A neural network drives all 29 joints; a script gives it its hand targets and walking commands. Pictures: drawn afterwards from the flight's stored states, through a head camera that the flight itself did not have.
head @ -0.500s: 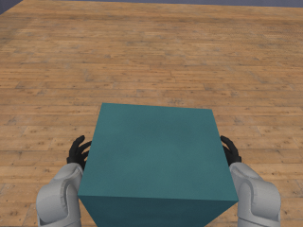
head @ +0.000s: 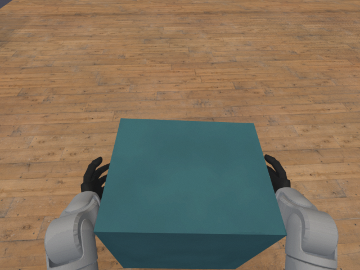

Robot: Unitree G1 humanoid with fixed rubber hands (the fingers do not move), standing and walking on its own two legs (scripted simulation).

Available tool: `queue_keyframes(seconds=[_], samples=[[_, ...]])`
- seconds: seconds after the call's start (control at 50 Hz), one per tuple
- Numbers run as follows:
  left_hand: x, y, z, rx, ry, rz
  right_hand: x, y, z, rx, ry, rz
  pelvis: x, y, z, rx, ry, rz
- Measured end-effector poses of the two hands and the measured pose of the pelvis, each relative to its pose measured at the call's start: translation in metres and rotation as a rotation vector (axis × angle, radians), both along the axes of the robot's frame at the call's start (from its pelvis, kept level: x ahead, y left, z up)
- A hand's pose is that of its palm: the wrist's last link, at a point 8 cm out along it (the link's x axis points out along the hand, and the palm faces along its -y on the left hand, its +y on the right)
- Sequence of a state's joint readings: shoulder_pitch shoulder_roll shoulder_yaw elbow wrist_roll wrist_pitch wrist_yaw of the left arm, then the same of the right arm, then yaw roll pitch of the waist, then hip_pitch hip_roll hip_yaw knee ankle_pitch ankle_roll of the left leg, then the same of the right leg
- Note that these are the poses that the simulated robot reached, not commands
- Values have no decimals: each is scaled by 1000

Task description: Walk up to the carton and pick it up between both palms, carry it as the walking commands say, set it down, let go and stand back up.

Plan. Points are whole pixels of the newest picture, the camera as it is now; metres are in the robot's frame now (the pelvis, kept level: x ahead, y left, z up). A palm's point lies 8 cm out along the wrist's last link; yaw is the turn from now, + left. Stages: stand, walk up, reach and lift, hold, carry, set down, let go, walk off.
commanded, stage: carry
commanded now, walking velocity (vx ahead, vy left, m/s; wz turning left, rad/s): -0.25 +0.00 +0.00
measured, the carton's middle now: (183, 201) +0.27 +0.00 +0.02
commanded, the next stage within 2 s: none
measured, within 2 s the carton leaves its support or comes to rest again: neither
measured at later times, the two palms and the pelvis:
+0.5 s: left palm out of the picture +0.13 +0.15 +0.08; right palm (316, 267) +0.14 -0.21 +0.07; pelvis -0.13 -0.03 +0.00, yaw +0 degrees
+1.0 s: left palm out of the picture -0.01 +0.14 +0.09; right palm out of the picture +0.01 -0.22 +0.07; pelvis -0.26 -0.05 +0.01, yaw +0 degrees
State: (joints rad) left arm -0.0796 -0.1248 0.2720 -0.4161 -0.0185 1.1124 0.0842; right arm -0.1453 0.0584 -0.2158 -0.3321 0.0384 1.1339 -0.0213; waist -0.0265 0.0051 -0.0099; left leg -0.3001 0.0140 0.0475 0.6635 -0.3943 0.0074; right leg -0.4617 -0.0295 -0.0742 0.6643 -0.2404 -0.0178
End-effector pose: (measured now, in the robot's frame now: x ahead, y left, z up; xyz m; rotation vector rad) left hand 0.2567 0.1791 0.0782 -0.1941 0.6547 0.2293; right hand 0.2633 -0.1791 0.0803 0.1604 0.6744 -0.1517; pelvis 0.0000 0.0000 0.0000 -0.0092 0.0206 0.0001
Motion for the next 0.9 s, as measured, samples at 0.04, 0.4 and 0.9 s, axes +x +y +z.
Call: queue_keyframes(seconds=[0.04, 0.4, 0.9], samples=[[-14, 7, 1, -9, 21, 17, -11, 7, 0, 4, 24, 6, -10, 2, 5, -7, -12, 2], [-107, -24, 1, 30, 48, 37, -97, -23, -14, 39, 50, 29, -104, -31, 7, 19, 33, -1], [-237, -18, 10, 9, 18, 74, -213, -16, 3, 25, 20, 56, -229, -35, 10, 7, 81, 4]])
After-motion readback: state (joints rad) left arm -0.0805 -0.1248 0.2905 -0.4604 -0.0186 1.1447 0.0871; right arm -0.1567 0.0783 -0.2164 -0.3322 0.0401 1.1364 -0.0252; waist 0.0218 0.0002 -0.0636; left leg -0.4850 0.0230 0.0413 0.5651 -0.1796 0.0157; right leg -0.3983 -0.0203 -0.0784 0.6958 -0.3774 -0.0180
